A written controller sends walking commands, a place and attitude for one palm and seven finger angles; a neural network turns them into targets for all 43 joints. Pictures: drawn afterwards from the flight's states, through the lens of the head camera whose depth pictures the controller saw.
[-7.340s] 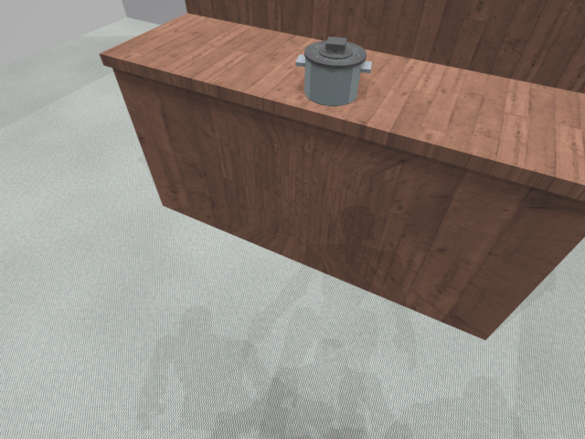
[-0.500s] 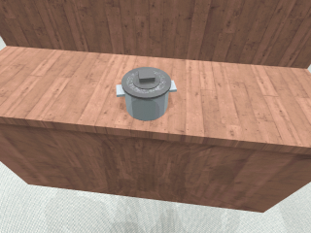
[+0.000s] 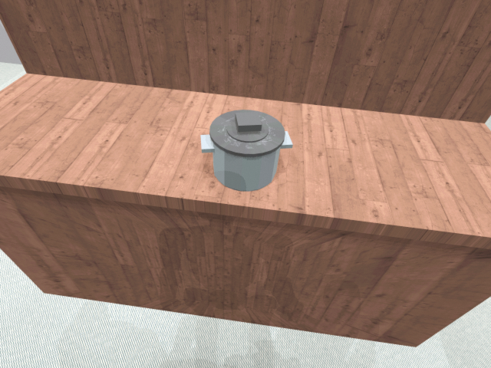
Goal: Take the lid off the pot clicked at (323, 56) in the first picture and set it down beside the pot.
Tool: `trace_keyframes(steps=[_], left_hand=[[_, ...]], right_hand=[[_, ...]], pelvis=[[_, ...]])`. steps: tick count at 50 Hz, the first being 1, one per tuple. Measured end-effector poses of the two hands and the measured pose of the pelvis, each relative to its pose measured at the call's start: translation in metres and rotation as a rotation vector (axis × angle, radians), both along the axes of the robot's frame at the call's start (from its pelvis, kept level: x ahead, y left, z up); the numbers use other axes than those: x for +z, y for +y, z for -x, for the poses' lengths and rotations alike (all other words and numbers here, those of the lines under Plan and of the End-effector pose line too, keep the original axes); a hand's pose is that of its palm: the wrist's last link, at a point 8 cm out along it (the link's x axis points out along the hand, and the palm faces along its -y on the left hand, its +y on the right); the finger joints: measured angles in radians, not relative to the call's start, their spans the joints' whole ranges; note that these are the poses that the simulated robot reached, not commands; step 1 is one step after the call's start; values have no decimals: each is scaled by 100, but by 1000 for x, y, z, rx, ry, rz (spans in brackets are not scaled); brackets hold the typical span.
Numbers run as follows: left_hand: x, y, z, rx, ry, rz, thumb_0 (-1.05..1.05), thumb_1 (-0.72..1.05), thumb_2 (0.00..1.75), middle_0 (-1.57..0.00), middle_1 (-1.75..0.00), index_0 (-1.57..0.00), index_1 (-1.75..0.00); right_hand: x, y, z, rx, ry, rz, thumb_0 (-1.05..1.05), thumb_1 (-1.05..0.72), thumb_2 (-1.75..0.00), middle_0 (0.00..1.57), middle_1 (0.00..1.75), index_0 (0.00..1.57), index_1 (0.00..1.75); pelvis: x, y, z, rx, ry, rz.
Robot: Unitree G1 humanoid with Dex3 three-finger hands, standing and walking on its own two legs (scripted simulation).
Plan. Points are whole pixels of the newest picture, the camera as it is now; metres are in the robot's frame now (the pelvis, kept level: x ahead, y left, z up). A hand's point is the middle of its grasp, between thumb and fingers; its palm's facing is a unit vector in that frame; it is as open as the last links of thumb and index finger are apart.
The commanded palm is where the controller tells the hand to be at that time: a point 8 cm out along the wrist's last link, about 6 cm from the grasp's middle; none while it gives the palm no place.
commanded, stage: look again from close up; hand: left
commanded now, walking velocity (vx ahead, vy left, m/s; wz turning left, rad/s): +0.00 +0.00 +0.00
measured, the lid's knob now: (248, 121) +0.57 +0.03 +0.12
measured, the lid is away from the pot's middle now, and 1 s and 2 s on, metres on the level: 0.00 0.00 0.00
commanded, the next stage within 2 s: shuffle to correct the standing spot in 0.56 s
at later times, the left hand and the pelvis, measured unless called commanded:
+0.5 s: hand out of the picture -0.05 +0.18 -0.18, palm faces +0.04 -0.99 -0.16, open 7.4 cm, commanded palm none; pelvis -0.02 +0.01 +0.00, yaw +0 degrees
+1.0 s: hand out of the picture -0.05 +0.15 -0.18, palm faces +0.05 -0.99 -0.16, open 7.4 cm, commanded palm none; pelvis -0.01 -0.02 +0.00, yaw -2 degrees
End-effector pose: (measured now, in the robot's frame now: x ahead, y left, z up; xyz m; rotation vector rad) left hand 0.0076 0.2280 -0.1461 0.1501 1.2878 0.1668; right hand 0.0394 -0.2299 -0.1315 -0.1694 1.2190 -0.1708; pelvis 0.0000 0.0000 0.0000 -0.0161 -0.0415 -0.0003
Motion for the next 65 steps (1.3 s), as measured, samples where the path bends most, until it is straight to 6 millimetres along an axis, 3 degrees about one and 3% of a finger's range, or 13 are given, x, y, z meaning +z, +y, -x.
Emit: trace_keyframes(steps=[23, 40, 49, 57, 61, 65], left_hand=[[-3, -1, 61, 23, 132, 43, 1, 90, 90, -20, -30, -20, -30], [-4, -14, 70, 25, 142, 64, 0, 90, 90, -20, -30, -20, -30], [-2, -28, 62, 32, 133, 48, 1, 90, 90, -20, -30, -20, -30], [-13, -41, 49, 49, 157, 88, 0, 90, 90, -20, -30, -20, -30], [-14, -44, 23, -2, 170, 98, 1, 90, 90, -20, -30, -20, -30], [-3, -46, -27, -27, 90, 76, 1, 91, 90, -20, -30, -20, -30]], right_hand=[[0, 16, 48, -21, 115, -11, 1, -92, -89, 20, 30, 20, 30], [-3, 15, 62, -51, 127, -25, 1, -92, -89, 20, 30, 20, 30], [-10, -5, 61, -82, 123, -40, 0, -91, -89, 20, 30, 20, 30], [-7, -12, 33, -82, 88, -12, 0, -91, -89, 20, 30, 20, 30], [-5, -10, 26, -105, 68, -14, 0, -92, -89, 20, 30, 20, 30], [0, -9, 31, -109, 116, -40, 0, -92, -89, 20, 30, 20, 30]], pelvis=[[4, 10, 16, 4, 4, -2], [4, 4, 21, -12, 4, -6], [-1, -16, 12, -31, 10, -10], [-6, -19, -11, -29, 15, -1], [-4, -22, -23, -49, 20, -23], [4, -32, -33, -39, 35, -26]])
